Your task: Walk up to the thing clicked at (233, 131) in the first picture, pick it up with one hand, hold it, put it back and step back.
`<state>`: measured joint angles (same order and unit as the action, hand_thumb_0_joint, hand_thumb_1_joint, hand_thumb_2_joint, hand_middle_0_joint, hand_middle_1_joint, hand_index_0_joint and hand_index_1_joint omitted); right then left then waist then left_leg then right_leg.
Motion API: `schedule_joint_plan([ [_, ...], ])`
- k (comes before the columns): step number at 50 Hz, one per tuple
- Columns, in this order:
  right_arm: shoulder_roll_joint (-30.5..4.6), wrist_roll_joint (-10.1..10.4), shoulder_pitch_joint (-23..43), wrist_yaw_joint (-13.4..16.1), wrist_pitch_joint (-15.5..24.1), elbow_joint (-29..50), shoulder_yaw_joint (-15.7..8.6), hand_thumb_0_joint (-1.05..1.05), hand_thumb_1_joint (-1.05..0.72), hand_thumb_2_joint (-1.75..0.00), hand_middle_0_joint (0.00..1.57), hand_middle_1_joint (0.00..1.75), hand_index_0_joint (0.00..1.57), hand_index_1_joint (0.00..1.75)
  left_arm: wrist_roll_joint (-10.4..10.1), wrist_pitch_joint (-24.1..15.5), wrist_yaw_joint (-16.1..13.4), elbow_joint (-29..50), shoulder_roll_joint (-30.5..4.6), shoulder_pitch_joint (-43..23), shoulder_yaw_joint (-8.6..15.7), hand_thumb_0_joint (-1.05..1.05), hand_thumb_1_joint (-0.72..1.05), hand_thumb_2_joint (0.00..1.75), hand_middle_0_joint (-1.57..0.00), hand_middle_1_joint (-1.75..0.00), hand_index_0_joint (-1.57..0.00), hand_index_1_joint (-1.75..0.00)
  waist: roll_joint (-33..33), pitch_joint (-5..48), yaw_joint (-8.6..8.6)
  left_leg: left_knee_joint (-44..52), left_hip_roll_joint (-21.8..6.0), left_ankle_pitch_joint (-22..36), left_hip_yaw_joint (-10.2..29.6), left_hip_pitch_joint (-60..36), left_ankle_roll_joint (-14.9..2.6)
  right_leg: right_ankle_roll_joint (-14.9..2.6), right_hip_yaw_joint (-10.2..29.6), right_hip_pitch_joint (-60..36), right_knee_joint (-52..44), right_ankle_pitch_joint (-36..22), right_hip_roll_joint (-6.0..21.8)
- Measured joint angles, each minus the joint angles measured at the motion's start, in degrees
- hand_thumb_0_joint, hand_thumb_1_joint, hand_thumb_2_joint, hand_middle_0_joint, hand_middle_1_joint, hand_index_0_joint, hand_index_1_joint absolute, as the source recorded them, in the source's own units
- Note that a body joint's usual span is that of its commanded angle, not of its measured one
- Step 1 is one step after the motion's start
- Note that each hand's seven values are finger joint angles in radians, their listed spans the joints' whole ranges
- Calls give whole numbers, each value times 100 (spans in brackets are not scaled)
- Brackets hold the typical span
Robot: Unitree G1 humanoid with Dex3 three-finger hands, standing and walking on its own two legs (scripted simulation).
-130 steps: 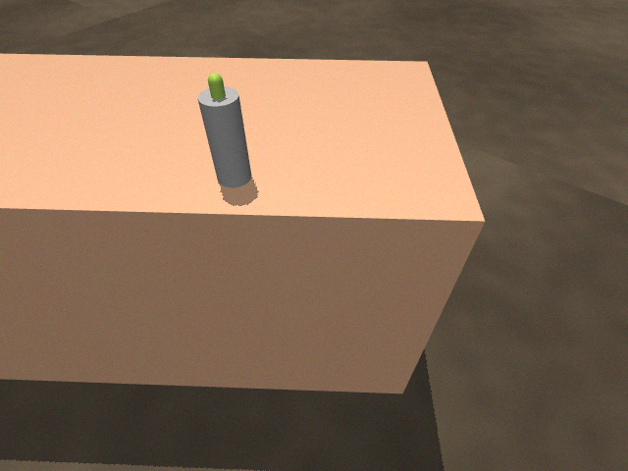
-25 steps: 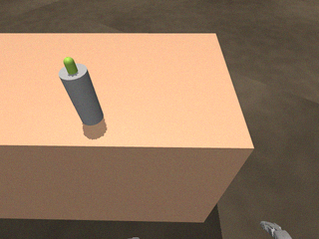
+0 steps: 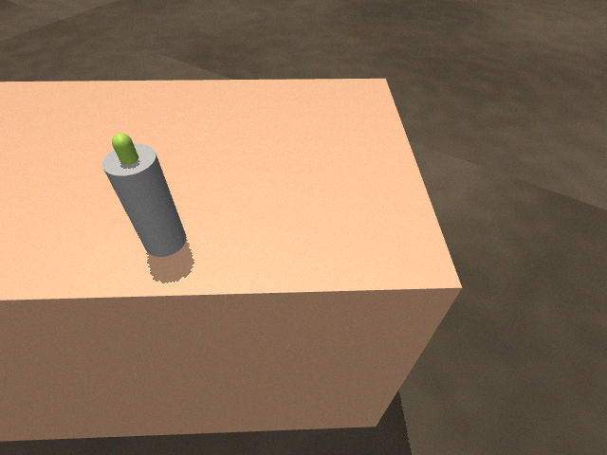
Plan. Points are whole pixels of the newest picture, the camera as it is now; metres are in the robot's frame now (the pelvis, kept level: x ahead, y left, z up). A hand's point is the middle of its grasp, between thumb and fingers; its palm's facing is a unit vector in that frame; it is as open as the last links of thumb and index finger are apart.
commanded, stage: walk up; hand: left
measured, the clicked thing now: (145, 195) +0.43 +0.23 +0.12
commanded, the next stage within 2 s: stand in 0.52 s
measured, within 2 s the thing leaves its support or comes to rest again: neither
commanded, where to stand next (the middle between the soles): +0.03 +0.01 m, yaw +2 degrees
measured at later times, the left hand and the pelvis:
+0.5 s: hand out of the picture +0.06 +0.26 -0.16, palm faces -0.02 -0.94 -0.35, open 7.4 cm; pelvis +0.00 +0.00 +0.00, yaw +0 degrees
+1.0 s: hand out of the picture +0.10 +0.25 -0.16, palm faces -0.04 -0.94 -0.33, open 7.3 cm; pelvis +0.02 +0.00 +0.00, yaw +0 degrees
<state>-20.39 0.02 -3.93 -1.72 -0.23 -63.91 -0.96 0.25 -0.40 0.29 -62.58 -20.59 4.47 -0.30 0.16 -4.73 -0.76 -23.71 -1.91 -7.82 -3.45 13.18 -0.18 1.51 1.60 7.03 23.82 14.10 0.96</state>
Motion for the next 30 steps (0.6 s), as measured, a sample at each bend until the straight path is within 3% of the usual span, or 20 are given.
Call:
schedule_joint_plan([
  [30,80,-42,14,21,26,-131,-15,0,-91,-90,21,30,20,30,60,0,-7,-228,30,277,34,0,91,90,-20,-30,-20,-30,-28,162,58,298,6,108,29,-122,16,6,-36,-172,-387,-145,-1],
])
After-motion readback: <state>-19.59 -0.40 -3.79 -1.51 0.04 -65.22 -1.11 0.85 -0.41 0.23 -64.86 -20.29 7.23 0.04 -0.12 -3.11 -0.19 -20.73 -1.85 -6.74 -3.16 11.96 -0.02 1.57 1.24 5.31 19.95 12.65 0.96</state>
